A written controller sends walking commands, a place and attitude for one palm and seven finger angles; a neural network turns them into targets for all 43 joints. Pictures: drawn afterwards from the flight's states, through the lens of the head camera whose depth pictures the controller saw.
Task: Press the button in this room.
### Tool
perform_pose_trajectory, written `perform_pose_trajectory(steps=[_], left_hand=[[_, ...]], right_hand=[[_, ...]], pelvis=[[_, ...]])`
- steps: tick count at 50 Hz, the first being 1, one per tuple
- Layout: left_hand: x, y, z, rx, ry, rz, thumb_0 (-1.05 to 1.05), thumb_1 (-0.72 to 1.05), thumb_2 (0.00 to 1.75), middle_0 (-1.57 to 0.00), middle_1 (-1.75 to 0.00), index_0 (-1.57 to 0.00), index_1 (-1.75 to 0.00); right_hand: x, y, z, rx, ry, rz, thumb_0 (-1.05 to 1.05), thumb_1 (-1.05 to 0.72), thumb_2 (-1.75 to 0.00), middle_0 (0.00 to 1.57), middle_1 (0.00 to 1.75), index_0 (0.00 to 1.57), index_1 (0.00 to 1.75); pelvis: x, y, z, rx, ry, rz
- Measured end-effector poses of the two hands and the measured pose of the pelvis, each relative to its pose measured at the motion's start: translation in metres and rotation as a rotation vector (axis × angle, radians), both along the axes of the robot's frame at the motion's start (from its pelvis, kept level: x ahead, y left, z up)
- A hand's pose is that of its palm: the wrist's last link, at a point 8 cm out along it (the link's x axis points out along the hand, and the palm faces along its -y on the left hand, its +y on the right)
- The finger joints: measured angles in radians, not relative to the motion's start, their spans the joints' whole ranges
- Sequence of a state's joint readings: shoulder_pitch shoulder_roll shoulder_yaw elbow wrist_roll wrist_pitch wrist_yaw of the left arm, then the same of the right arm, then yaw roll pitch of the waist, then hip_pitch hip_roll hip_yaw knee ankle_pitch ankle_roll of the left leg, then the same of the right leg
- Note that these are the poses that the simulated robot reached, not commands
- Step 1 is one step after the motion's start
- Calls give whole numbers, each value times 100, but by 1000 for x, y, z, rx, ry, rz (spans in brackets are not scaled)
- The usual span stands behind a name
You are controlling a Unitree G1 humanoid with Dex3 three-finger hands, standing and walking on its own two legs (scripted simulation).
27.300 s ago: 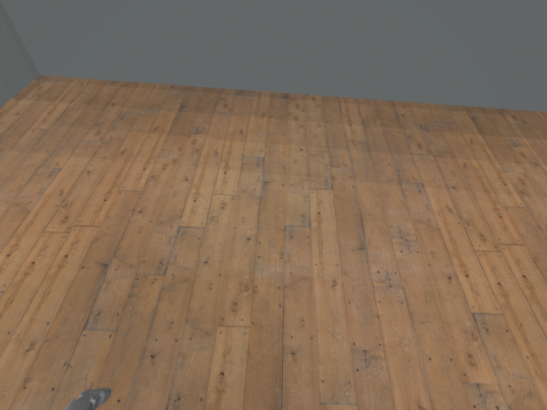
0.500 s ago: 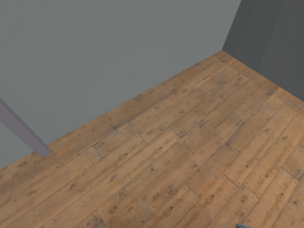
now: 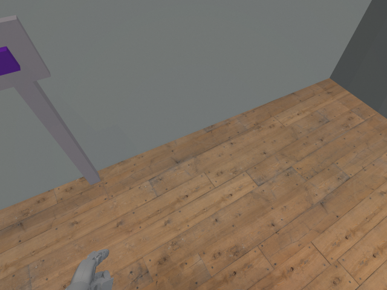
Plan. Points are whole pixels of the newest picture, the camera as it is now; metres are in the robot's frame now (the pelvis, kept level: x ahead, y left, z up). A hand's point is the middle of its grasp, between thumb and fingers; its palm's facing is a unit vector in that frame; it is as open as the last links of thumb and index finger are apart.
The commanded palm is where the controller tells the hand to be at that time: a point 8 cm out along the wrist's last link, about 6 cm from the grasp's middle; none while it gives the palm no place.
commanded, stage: turn to face it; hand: left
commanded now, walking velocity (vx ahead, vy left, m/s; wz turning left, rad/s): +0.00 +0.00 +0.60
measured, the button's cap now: (1, 60) +0.72 +0.57 +0.07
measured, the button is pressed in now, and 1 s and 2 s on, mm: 0 0 0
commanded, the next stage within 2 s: take the last steps up to it in 0.62 s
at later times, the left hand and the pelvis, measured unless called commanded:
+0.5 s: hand out of the picture -0.08 +0.22 -0.18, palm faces +0.35 -0.90 -0.26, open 7.4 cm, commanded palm none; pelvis -0.03 +0.01 -0.01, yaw +19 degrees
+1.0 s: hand out of the picture -0.04 +0.21 -0.16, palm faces +0.37 -0.90 -0.22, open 7.4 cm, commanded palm none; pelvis -0.02 +0.01 +0.00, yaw +23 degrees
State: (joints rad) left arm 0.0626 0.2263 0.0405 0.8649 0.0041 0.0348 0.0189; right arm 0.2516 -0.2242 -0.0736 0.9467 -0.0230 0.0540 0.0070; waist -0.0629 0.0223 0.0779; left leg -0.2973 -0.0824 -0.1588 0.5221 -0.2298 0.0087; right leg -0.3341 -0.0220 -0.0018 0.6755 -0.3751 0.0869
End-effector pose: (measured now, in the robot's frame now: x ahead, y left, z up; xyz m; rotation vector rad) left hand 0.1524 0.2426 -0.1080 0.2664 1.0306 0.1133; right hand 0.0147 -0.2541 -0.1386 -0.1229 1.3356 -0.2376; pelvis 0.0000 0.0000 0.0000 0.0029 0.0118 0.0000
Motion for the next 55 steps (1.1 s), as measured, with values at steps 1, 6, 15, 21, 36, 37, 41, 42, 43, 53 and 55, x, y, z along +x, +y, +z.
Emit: perform_pose_trajectory(steps=[1,6,15,21,36,37,41,42,43,53,55], left_hand=[[-2,-4,1,6,-15,6,0,91,90,-20,-30,-20,-30],[-39,-18,11,28,-13,69,0,91,90,-20,-30,-21,-30],[-128,-18,5,6,90,258,0,90,90,-21,-30,-21,-30],[-200,-4,-14,-27,193,388,0,90,90,-21,-30,-21,-30],[-286,41,-30,-87,296,560,1,91,90,-20,-30,-20,-30],[-283,41,-29,-86,284,561,1,91,90,-20,-30,-20,-30],[-271,38,-25,-83,247,550,1,91,90,-20,-30,-20,-30],[-267,36,-24,-83,239,542,1,91,90,-20,-30,-20,-30],[-263,34,-23,-84,233,533,1,91,90,-20,-30,-20,-30],[-206,-5,-18,-71,131,482,0,91,90,-20,-30,-20,-30],[-208,-15,-15,-75,128,524,0,91,90,-20,-30,-20,-30]], right_hand=[[-2,-5,-5,8,7,5,1,-90,-89,20,30,21,30],[4,-26,-12,27,30,58,1,-91,-89,20,30,20,30],[43,-34,-1,11,30,216,1,-91,-89,19,30,20,30],[91,-4,8,-22,-27,354,1,-91,-90,19,29,20,30],[130,104,33,-14,-203,553,0,-91,-89,20,30,20,30],[127,106,32,-6,-197,553,0,-91,-89,20,30,20,30],[107,106,24,25,-162,537,0,-91,-89,20,30,21,30],[101,102,22,29,-154,523,0,-91,-89,20,30,21,30],[96,98,20,29,-146,508,0,-92,-89,20,30,21,30],[38,27,-16,33,90,407,0,-92,-89,20,30,20,30],[38,20,-15,34,141,417,1,-91,-89,20,30,20,30]], pelvis=[[-1,-6,-3,8,2,13],[-9,-20,1,19,-21,89],[-16,-27,8,37,-29,219],[-25,-13,4,26,-21,290],[-46,32,7,-21,-32,389],[-47,32,8,-19,-32,392],[-47,30,9,-8,-30,403],[-46,29,9,-5,-28,404],[-44,28,9,-2,-27,405],[-12,2,-2,20,-33,422],[-3,0,1,20,-36,433]])
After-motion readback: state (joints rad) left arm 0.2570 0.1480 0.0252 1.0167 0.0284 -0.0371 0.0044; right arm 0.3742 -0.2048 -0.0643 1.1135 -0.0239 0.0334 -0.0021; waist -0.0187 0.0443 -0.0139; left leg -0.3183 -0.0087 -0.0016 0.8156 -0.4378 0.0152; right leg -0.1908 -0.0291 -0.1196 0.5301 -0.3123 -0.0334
